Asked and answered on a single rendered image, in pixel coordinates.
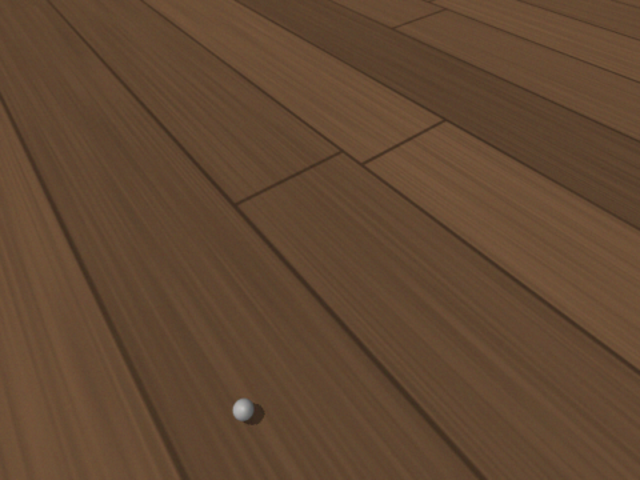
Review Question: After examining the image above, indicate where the ball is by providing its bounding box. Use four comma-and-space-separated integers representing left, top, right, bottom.
233, 398, 254, 421

